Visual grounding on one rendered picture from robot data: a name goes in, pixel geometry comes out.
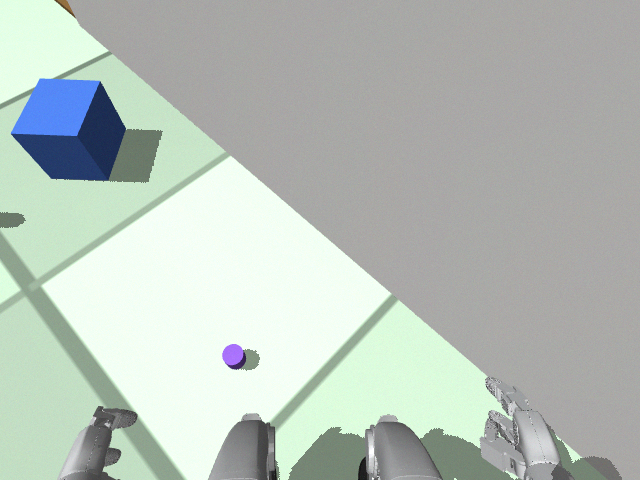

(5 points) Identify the right robot arm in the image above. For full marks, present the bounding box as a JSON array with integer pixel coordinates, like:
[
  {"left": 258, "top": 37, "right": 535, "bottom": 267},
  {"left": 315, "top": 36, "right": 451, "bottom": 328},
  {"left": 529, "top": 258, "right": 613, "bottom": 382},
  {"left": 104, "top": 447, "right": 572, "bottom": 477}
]
[{"left": 524, "top": 463, "right": 574, "bottom": 480}]

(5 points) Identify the right robot hand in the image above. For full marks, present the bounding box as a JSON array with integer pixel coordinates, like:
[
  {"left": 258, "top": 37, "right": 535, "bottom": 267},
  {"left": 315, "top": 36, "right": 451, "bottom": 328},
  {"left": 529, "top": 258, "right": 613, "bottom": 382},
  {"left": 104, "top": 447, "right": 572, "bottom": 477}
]
[{"left": 480, "top": 377, "right": 563, "bottom": 480}]

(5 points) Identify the left robot hand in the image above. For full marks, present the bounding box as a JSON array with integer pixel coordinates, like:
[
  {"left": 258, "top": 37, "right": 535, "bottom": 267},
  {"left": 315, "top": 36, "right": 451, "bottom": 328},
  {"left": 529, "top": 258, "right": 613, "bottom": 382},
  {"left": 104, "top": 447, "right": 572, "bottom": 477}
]
[{"left": 57, "top": 406, "right": 138, "bottom": 480}]

